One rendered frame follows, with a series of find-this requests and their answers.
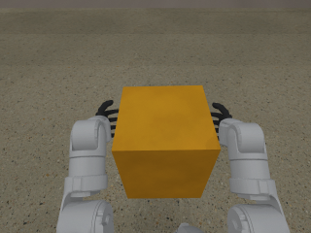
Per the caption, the carton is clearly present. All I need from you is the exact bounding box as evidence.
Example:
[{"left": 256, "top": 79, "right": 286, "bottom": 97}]
[{"left": 111, "top": 85, "right": 221, "bottom": 199}]

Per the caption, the robot right forearm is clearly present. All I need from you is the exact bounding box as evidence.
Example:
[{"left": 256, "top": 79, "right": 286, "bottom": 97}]
[{"left": 219, "top": 117, "right": 291, "bottom": 233}]

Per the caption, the left robot upper arm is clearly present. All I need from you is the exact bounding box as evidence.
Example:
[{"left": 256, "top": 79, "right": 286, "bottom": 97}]
[{"left": 56, "top": 199, "right": 115, "bottom": 233}]

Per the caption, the right robot shin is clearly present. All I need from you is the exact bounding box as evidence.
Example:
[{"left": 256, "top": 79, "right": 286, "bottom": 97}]
[{"left": 178, "top": 222, "right": 189, "bottom": 229}]

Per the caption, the robot right hand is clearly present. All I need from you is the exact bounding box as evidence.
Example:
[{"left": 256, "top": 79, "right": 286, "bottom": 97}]
[{"left": 210, "top": 103, "right": 232, "bottom": 141}]

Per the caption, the robot left forearm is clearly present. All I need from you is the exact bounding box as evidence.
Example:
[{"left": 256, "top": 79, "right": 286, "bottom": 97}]
[{"left": 56, "top": 116, "right": 112, "bottom": 233}]

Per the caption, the robot left hand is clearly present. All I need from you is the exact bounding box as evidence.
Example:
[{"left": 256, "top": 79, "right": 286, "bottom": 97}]
[{"left": 95, "top": 100, "right": 119, "bottom": 138}]

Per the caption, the right robot upper arm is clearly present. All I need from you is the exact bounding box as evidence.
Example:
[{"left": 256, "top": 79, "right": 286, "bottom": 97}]
[{"left": 226, "top": 204, "right": 290, "bottom": 233}]

